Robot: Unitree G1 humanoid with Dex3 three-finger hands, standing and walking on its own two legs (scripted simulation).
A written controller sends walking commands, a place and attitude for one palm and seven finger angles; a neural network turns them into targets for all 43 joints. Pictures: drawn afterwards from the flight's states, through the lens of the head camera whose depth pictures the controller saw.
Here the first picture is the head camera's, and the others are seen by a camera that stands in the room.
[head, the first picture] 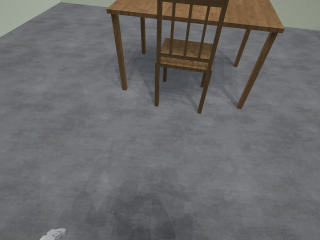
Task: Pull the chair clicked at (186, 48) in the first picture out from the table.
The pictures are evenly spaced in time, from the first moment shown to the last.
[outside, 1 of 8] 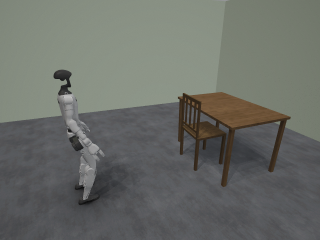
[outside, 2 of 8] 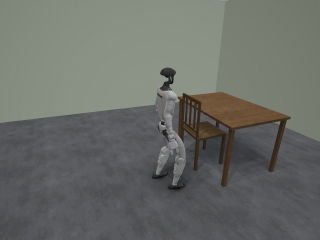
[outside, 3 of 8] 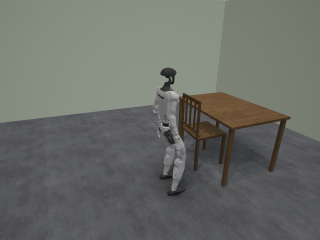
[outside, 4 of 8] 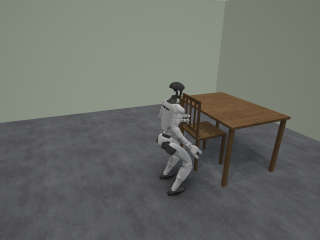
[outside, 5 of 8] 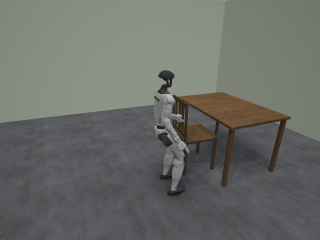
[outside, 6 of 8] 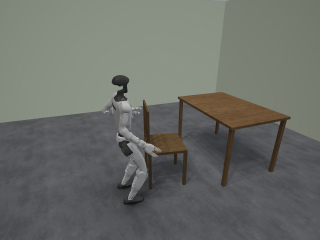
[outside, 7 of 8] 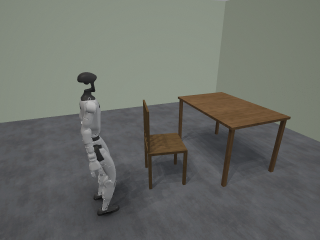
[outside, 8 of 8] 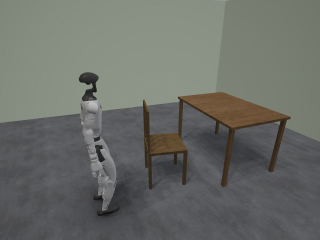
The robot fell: no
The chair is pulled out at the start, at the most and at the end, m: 0.00 0.60 0.60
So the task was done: yes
